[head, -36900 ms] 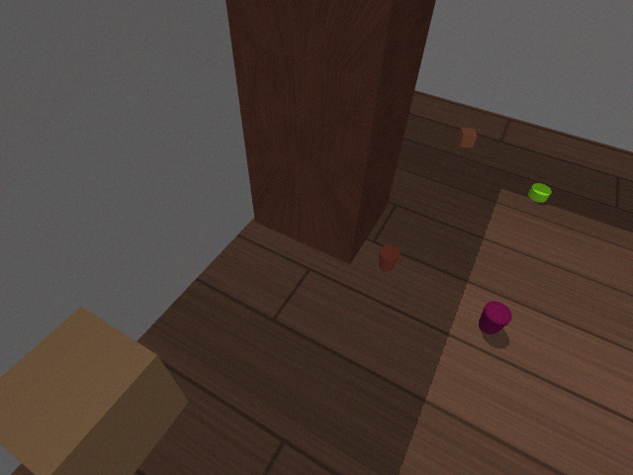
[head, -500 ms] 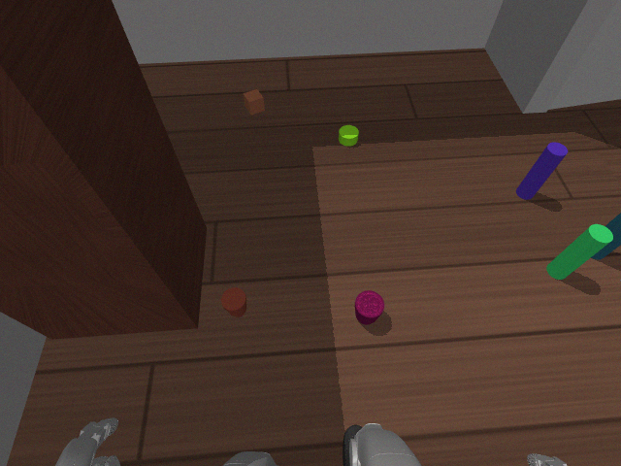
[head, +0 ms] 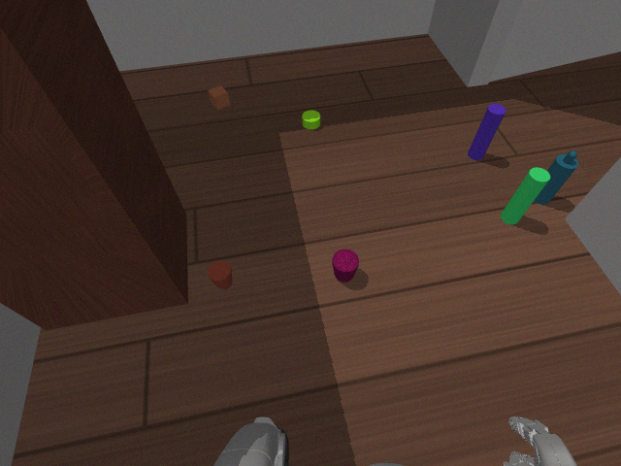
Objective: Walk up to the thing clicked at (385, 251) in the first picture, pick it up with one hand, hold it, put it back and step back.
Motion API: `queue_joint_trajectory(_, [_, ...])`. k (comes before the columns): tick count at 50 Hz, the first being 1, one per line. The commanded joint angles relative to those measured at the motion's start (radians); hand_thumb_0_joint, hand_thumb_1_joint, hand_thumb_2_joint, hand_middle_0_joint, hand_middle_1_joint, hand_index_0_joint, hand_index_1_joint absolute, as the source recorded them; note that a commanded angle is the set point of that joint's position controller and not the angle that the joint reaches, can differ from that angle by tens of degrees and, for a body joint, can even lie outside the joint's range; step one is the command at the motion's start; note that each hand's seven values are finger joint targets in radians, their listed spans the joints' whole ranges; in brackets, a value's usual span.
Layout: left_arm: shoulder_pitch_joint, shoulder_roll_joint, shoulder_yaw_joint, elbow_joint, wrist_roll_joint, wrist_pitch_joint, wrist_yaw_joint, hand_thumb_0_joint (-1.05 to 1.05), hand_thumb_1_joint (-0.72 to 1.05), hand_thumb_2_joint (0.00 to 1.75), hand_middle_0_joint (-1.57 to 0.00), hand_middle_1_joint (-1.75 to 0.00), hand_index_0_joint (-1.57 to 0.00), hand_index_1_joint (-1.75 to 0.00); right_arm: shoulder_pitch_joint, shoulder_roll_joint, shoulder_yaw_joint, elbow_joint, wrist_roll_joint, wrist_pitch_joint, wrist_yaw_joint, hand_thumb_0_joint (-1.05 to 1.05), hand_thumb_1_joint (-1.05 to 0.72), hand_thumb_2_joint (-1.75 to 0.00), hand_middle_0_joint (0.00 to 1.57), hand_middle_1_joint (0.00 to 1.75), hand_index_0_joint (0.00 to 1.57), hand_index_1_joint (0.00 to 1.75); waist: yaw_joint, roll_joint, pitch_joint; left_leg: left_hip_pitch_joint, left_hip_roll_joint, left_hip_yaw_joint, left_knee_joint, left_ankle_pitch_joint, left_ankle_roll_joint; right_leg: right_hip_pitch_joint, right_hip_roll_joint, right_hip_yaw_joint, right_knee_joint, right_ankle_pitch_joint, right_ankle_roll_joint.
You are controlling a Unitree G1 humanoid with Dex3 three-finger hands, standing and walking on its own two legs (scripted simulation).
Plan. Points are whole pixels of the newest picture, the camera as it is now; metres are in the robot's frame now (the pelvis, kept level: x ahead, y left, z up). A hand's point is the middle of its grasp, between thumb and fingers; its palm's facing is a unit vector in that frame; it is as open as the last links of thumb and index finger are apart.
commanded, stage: step back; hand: left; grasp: from above
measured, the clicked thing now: (222, 277) +0.73 +0.35 -0.71
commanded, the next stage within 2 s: stand in 1.76 s
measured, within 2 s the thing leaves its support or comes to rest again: neither
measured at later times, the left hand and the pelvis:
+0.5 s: hand out of the picture -0.04 +0.28 -0.14, palm faces +0.02 -0.92 -0.39, open 7.4 cm; pelvis -0.16 +0.01 +0.01, yaw +2 degrees
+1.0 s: hand out of the picture -0.23 +0.27 -0.14, palm faces +0.06 -0.92 -0.39, open 7.4 cm; pelvis -0.28 +0.00 +0.01, yaw +3 degrees
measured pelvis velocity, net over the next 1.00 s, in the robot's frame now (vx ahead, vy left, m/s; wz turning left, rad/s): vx -0.28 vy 0.00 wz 0.06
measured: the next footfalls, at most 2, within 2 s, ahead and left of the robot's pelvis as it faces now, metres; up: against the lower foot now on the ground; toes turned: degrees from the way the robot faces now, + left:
left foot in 0.28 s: -0.08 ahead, +0.13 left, +0.00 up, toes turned +1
right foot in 0.60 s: -0.21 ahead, -0.13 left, +0.00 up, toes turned +3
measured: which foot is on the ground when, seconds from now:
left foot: up 0.00-0.26, down 0.28-0.62, up 0.64-0.88, down 0.90-1.00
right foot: down 0.00-0.30, up 0.32-0.58, down 0.60-1.00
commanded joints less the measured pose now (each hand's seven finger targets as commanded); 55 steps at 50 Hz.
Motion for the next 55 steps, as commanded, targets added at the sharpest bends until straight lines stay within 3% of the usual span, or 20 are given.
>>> queue_joint_trajectory(1, [-0.105,0.321,0.087,-0.146,0.000,-0.039,0.032,0.00,0.90,0.90,-0.20,-0.30,-0.20,-0.30,0.043,-0.212,-0.061,-0.060,0.011,-0.013,-0.020,0.00,-0.90,-0.90,0.20,0.30,0.20,0.30,-0.026,-0.161,-0.122,0.031,-0.143,-0.215,0.506,-0.205,-0.016,-0.207,-0.354,0.342,-0.287,0.328,-0.234])
queue_joint_trajectory(3, [-0.167,0.268,0.084,-0.152,0.005,-0.032,0.036,0.00,0.90,0.90,-0.20,-0.30,-0.20,-0.30,0.114,-0.187,-0.048,-0.038,0.024,-0.025,-0.024,0.00,-0.90,-0.90,0.20,0.30,0.20,0.30,-0.055,-0.179,-0.150,0.023,-0.176,-0.159,0.519,-0.150,-0.021,-0.142,-0.269,0.174,-0.218,0.447,-0.178])
queue_joint_trajectory(9, [-0.070,0.259,0.080,-0.149,0.012,-0.010,0.050,0.00,0.90,0.90,-0.20,-0.30,-0.20,-0.30,0.092,-0.177,-0.038,-0.069,-0.003,-0.034,-0.028,0.00,-0.90,-0.90,0.20,0.30,0.20,0.30,0.033,-0.257,-0.193,0.002,-0.069,-0.079,0.118,-0.240,-0.022,0.132,-0.316,0.211,-0.131,0.552,-0.195])
queue_joint_trajectory(13, [-0.094,0.255,0.058,-0.161,-0.015,0.014,0.037,0.00,0.90,0.90,-0.20,-0.30,-0.20,-0.30,0.210,-0.184,-0.055,-0.013,-0.019,-0.048,-0.023,0.00,-0.90,-0.90,0.20,0.30,0.20,0.30,-0.021,-0.201,-0.253,0.257,-0.058,-0.002,-0.318,0.117,0.011,0.027,-0.222,0.142,0.018,0.459,-0.099])
queue_joint_trajectory(14, [-0.066,0.219,0.047,-0.163,-0.018,0.017,0.034,0.00,0.90,0.90,-0.20,-0.30,-0.20,-0.30,0.194,-0.234,-0.067,-0.023,-0.033,-0.051,-0.020,0.00,-0.90,-0.90,0.20,0.30,0.20,0.30,-0.009,-0.062,-0.262,0.337,0.095,-0.215,-0.340,0.207,0.061,-0.117,-0.147,0.105,0.103,0.266,-0.052])
queue_joint_trajectory(15, [-0.126,0.216,0.048,-0.180,-0.026,0.011,0.039,0.00,0.90,0.90,-0.20,-0.30,-0.20,-0.30,0.123,-0.353,-0.084,-0.051,-0.023,-0.046,-0.007,0.00,-0.90,-0.90,0.20,0.30,0.20,0.30,-0.027,0.191,-0.247,0.263,0.304,-0.450,-0.363,0.355,0.221,-0.218,0.023,-0.049,0.277,-0.145,-0.004])
queue_joint_trajectory(16, [-0.204,0.244,0.068,-0.176,-0.009,0.013,0.050,0.00,0.90,0.90,-0.20,-0.30,-0.20,-0.30,0.120,-0.374,-0.093,-0.061,-0.033,-0.050,-0.007,0.00,-0.90,-0.90,0.20,0.30,0.20,0.30,-0.086,0.183,-0.210,0.111,0.384,-0.555,-0.401,0.383,0.323,-0.180,0.025,0.087,0.492,-0.301,0.005])
queue_joint_trajectory(19, [-0.115,0.221,0.063,-0.122,-0.035,0.020,0.040,0.00,0.90,0.90,-0.20,-0.30,-0.20,-0.30,0.037,-0.266,-0.050,-0.064,-0.032,-0.061,-0.027,0.00,-0.90,-0.90,0.20,0.30,0.20,0.30,0.011,0.038,-0.189,0.184,0.223,-0.257,-0.271,0.538,0.223,-0.249,0.054,0.157,0.642,-0.173,-0.017])
queue_joint_trajectory(26, [-0.091,0.197,0.053,-0.104,-0.011,-0.003,0.018,0.00,0.90,0.90,-0.20,-0.30,-0.20,-0.30,0.112,-0.255,-0.054,-0.064,-0.027,-0.049,-0.025,0.00,-0.90,-0.90,0.20,0.30,0.20,0.30,-0.040,0.122,-0.252,0.363,0.210,-0.225,-0.211,0.450,0.222,-0.149,-0.004,0.014,0.140,-0.145,0.020])
queue_joint_trajectory(29, [0.019,0.184,0.049,-0.032,-0.002,-0.023,0.016,0.00,0.90,0.90,-0.20,-0.30,-0.20,-0.30,0.060,-0.261,-0.050,-0.066,-0.010,-0.034,-0.019,0.00,-0.90,-0.90,0.20,0.30,0.20,0.30,0.015,0.099,-0.301,0.284,0.174,-0.176,-0.121,0.315,0.156,0.059,0.001,-0.034,-0.270,0.085,-0.022])
queue_joint_trajectory(30, [0.021,0.230,0.065,-0.023,0.012,-0.032,0.018,0.00,0.90,0.90,-0.20,-0.30,-0.20,-0.30,0.081,-0.216,-0.035,-0.063,-0.009,-0.032,-0.018,0.00,-0.90,-0.90,0.20,0.30,0.20,0.30,0.007,0.024,-0.287,0.119,0.121,-0.160,-0.058,0.167,0.104,0.162,-0.060,0.104,-0.280,0.099,-0.041])
queue_joint_trajectory(31, [0.003,0.326,0.091,-0.036,0.019,-0.036,0.017,0.00,0.90,0.90,-0.20,-0.30,-0.20,-0.30,0.053,-0.161,-0.021,-0.090,-0.004,-0.038,-0.017,0.00,-0.90,-0.90,0.20,0.30,0.20,0.30,0.016,-0.226,-0.231,-0.133,-0.057,-0.087,0.087,-0.128,0.029,0.183,-0.258,0.408,-0.314,0.049,-0.124])
queue_joint_trajectory(32, [-0.069,0.406,0.105,-0.066,0.018,-0.035,0.020,0.00,0.90,0.90,-0.20,-0.30,-0.20,-0.30,0.006,-0.186,-0.035,-0.083,-0.007,-0.035,-0.037,0.00,-0.90,-0.90,0.20,0.30,0.20,0.30,0.058,-0.307,-0.183,-0.014,-0.075,-0.140,0.273,-0.310,-0.004,-0.120,-0.457,0.566,-0.356,0.061,-0.284])
queue_joint_trajectory(35, [-0.177,0.264,0.066,-0.084,0.003,-0.048,0.023,0.00,0.90,0.90,-0.20,-0.30,-0.20,-0.30,0.089,-0.198,-0.033,-0.016,0.013,-0.046,-0.030,0.00,-0.90,-0.90,0.20,0.30,0.20,0.30,-0.035,-0.122,-0.137,-0.001,-0.114,-0.167,0.389,-0.162,-0.004,-0.093,-0.278,0.253,-0.240,0.296,-0.189])
queue_joint_trajectory(40, [-0.072,0.272,0.077,-0.057,0.022,-0.052,0.014,0.00,0.90,0.90,-0.20,-0.30,-0.20,-0.30,0.064,-0.176,-0.023,-0.012,-0.013,-0.070,-0.015,0.00,-0.90,-0.90,0.20,0.30,0.20,0.30,0.047,-0.225,-0.152,0.024,-0.062,-0.060,0.070,-0.195,-0.023,0.037,-0.266,0.243,-0.255,-0.008,-0.174])
queue_joint_trajectory(44, [-0.092,0.247,0.045,-0.052,0.006,-0.033,-0.002,0.00,0.90,0.90,-0.20,-0.30,-0.20,-0.30,0.150,-0.160,-0.041,0.047,-0.021,-0.099,-0.010,0.00,-0.90,-0.90,0.20,0.30,0.20,0.30,-0.017,-0.184,-0.174,0.379,-0.063,-0.010,-0.370,-0.020,0.013,-0.120,-0.212,0.160,-0.148,-0.028,-0.114])
queue_joint_trajectory(45, [-0.073,0.194,0.028,-0.051,0.002,-0.032,-0.005,0.00,0.90,0.90,-0.20,-0.30,-0.20,-0.30,0.183,-0.192,-0.056,0.062,-0.035,-0.107,-0.014,0.00,-0.90,-0.90,0.20,0.30,0.20,0.30,-0.026,-0.061,-0.204,0.498,0.046,-0.198,-0.396,-0.084,0.041,-0.252,-0.159,0.108,-0.032,-0.038,-0.072])
queue_joint_trajectory(46, [-0.100,0.155,0.016,-0.049,-0.019,-0.033,-0.007,0.00,0.90,0.90,-0.20,-0.30,-0.20,-0.30,0.139,-0.262,-0.058,0.045,-0.037,-0.114,-0.014,0.00,-0.90,-0.90,0.20,0.30,0.20,0.30,-0.028,0.103,-0.184,0.407,0.249,-0.510,-0.498,-0.371,0.139,-0.338,-0.043,-0.003,0.076,-0.124,-0.016])
queue_joint_trajectory(47, [-0.145,0.245,0.045,-0.030,-0.010,-0.033,0.000,0.00,0.90,0.90,-0.20,-0.30,-0.20,-0.30,0.112,-0.307,-0.067,0.038,-0.031,-0.116,-0.011,0.00,-0.90,-0.90,0.20,0.30,0.20,0.30,-0.049,0.048,-0.122,0.179,0.314,-0.546,-0.521,-0.478,0.217,-0.226,-0.085,0.047,0.189,-0.202,-0.016])
queue_joint_trajectory(55, [-0.016,0.207,0.051,0.075,-0.001,-0.066,-0.006,0.00,0.90,0.90,-0.20,-0.30,-0.20,-0.30,0.041,-0.178,-0.028,0.035,-0.017,-0.096,0.000,0.00,-0.90,-0.90,0.20,0.30,0.20,0.30,0.028,0.036,-0.141,0.034,0.085,-0.164,-0.310,-0.217,0.061,0.186,-0.030,-0.006,-0.246,0.065,-0.029])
